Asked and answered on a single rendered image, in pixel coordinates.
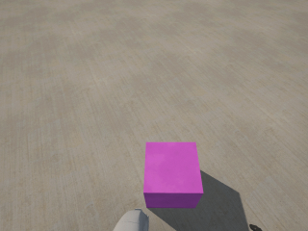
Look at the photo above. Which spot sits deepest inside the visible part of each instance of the robot left thigh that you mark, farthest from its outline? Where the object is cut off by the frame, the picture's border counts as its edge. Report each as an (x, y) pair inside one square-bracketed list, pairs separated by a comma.
[(134, 220)]

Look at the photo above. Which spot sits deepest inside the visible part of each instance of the carton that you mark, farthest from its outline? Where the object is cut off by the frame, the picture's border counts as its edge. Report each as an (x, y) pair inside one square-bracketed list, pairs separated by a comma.
[(172, 177)]

